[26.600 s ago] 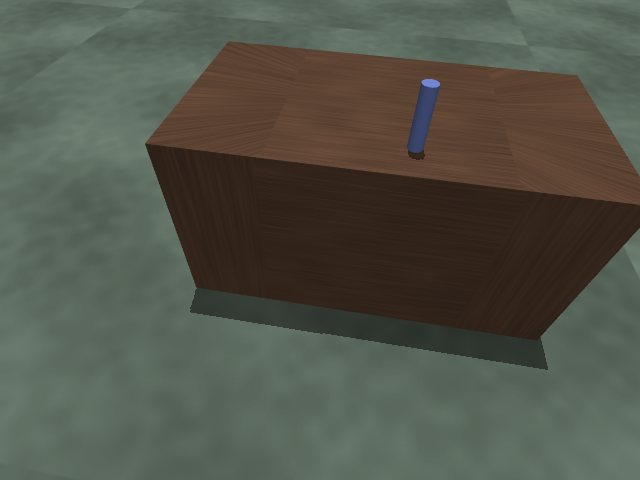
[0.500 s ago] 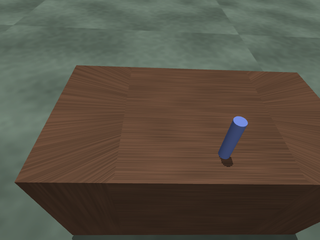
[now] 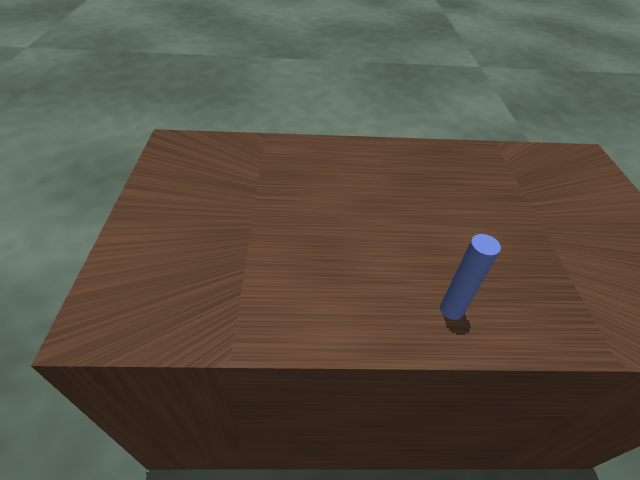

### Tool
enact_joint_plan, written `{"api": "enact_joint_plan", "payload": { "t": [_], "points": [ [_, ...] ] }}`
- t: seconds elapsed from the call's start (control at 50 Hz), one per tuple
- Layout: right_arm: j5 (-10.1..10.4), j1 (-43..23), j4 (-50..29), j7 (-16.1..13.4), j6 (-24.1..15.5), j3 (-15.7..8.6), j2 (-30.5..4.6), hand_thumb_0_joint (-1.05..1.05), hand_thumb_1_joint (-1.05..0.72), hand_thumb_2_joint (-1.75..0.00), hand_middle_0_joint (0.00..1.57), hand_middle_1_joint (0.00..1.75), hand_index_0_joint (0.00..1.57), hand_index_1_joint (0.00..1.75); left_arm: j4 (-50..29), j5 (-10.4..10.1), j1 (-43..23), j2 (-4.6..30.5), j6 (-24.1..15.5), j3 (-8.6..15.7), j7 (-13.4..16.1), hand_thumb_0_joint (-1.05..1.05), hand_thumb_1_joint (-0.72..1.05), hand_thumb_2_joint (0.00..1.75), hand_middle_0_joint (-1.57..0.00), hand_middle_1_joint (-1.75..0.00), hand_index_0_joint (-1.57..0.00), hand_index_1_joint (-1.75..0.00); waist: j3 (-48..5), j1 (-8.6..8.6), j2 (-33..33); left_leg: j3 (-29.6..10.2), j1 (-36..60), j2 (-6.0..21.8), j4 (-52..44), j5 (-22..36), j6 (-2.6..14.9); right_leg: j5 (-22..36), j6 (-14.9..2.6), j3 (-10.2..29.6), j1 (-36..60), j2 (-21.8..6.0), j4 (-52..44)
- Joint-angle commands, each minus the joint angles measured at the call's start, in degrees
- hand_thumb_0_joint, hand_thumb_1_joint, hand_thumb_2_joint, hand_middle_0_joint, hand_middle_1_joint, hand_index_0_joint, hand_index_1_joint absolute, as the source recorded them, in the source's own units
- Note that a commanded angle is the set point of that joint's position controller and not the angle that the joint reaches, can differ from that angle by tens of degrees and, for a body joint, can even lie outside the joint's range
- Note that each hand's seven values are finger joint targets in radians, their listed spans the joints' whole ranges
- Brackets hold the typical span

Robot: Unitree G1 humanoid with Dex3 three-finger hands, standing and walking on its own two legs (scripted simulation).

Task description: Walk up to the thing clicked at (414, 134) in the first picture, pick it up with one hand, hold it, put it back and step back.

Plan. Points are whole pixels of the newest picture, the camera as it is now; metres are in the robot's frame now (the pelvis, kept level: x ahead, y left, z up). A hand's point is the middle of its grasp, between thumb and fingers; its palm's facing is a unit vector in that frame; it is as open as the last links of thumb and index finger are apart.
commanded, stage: home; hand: right
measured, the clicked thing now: (467, 280) +0.44 -0.25 -0.04
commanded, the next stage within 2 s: stand in 0.04 s
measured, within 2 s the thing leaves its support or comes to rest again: neither
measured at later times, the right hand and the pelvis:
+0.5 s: hand out of the picture +0.07 -0.26 -0.16, palm faces -0.03 +0.93 -0.36, open 11.2 cm; pelvis +0.00 +0.00 +0.00, yaw +0 degrees
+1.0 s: hand out of the picture +0.08 -0.26 -0.16, palm faces -0.03 +0.94 -0.35, open 7.4 cm; pelvis +0.00 +0.00 +0.00, yaw +0 degrees
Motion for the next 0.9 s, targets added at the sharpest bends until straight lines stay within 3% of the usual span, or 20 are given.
{"api": "enact_joint_plan", "payload": {
  "t": [0.0,0.08,0.12,0.16,0.18,0.32,0.4,0.48,0.58,0.74,0.88],
  "points": [
    [0.37,-2.83,-3.46,-0.54,-1.04,-2.71,-12.97,0.00,0.53,-0.07,0.06,0.06,0.06,0.06,-3.35,-0.11,-1.47,11.66,-1.44,1.81,0.60,0.00,0.90,0.90,-0.20,-0.29,-0.20,-0.30,-2.85,0.32,0.58,-7.09,2.90,7.37,-3.43,8.10,0.60,4.87,-2.95,3.52,-3.19,-5.08,-3.03],
    [0.31,-2.64,-3.47,-0.56,-1.03,-2.79,-12.84,0.00,0.53,-0.07,0.06,0.06,0.06,0.06,-3.68,-0.04,-2.06,11.96,-1.49,1.95,0.61,0.00,0.90,0.90,-0.20,-0.29,-0.20,-0.30,-3.32,0.15,0.62,-6.88,2.73,7.19,-3.37,7.77,0.65,5.88,-3.06,3.66,-2.31,-5.37,-3.01],
    [0.36,-2.71,-3.35,-0.50,-0.95,-2.74,-12.85,0.00,0.52,-0.07,0.06,0.06,0.06,0.06,-3.42,-0.02,-1.56,11.75,-1.46,1.91,0.57,0.00,0.90,0.90,-0.20,-0.29,-0.20,-0.30,-1.98,0.18,0.68,-7.21,2.41,7.03,-4.09,4.80,0.61,3.78,-3.01,3.45,-3.59,-5.17,-3.39],
    [0.37,-2.45,-3.37,-0.43,-0.88,-2.77,-12.68,0.00,0.36,-0.23,0.20,0.22,0.20,0.22,-3.41,-0.07,-1.78,11.89,-1.46,1.98,0.61,0.00,0.90,0.90,-0.20,-0.30,-0.20,-0.30,-1.28,-0.10,0.11,-7.39,1.39,6.84,-4.50,3.04,0.51,2.60,-2.97,3.42,-3.81,-5.09,-3.53],
    [0.32,-2.07,-3.35,-0.46,-0.91,-2.88,-12.85,0.00,0.28,-0.31,0.20,0.30,0.20,0.30,-3.58,0.04,-1.85,12.03,-1.47,2.08,0.55,0.00,0.90,0.90,-0.20,-0.30,-0.20,-0.30,-2.00,-0.14,0.19,-7.33,2.18,6.98,-4.44,3.43,0.68,3.48,-3.17,3.50,-3.52,-5.23,-3.24],
    [0.29,-2.51,-3.46,-0.45,-1.02,-2.99,-12.77,0.00,-0.28,-0.87,0.20,0.30,0.20,0.30,-4.00,0.02,-1.64,11.93,-1.66,1.99,0.65,0.00,0.90,0.90,-0.20,-0.30,-0.20,-0.30,-3.95,0.06,0.55,-6.96,3.36,7.18,-3.16,8.13,0.83,6.28,-3.09,3.69,-2.61,-5.53,-3.13],
    [0.44,-2.85,-3.44,-0.49,-0.88,-2.93,-12.75,0.00,-0.60,-0.90,0.20,0.30,0.20,0.30,-3.85,0.01,-1.38,11.72,-1.51,1.95,0.72,0.00,0.90,0.90,-0.20,-0.30,-0.20,-0.30,-2.70,0.12,0.69,-7.19,2.93,7.11,-3.56,6.69,0.73,5.04,-3.12,3.29,-3.35,-5.39,-2.86],
    [0.41,-2.55,-3.58,-0.42,-1.02,-2.89,-12.68,0.00,-0.90,-0.90,0.20,0.30,0.20,0.30,-4.11,-0.02,-1.51,11.96,-1.72,1.99,0.68,0.00,0.90,0.90,-0.20,-0.30,-0.20,-0.30,-3.80,0.09,0.48,-6.84,3.58,7.22,-3.01,9.35,0.88,7.12,-3.06,3.53,-2.48,-5.56,-2.79],
    [0.51,-2.65,-3.34,-0.40,-0.95,-2.90,-12.43,0.00,-0.90,-0.90,0.20,0.30,0.20,0.30,-3.88,-0.22,-1.62,11.68,-1.60,1.91,0.71,0.00,0.90,0.90,-0.20,-0.30,-0.20,-0.30,-2.01,0.04,0.37,-7.32,2.52,7.31,-3.61,7.91,0.55,4.32,-3.12,3.35,-3.13,-5.33,-2.94],
    [0.43,-2.64,-3.76,-0.40,-1.06,-2.93,-12.38,0.00,-0.90,-0.90,0.20,0.30,0.20,0.30,-4.27,-0.14,-1.83,11.96,-1.75,2.09,0.69,0.00,0.90,0.90,-0.20,-0.30,-0.20,-0.30,-4.09,0.07,0.52,-6.67,3.51,7.31,-2.70,10.26,0.76,8.15,-3.18,3.61,-1.71,-5.67,-2.83],
    [0.48,-2.75,-3.69,-0.52,-1.06,-2.92,-12.28,0.00,-0.90,-0.90,0.20,0.30,0.20,0.30,-4.24,-0.13,-1.81,11.97,-1.58,2.17,0.66,0.00,0.90,0.90,-0.20,-0.30,-0.20,-0.30,-3.38,0.14,0.60,-6.69,3.68,7.29,-3.03,9.76,0.56,7.23,-3.17,3.50,-2.40,-5.48,-2.79]
  ]
}}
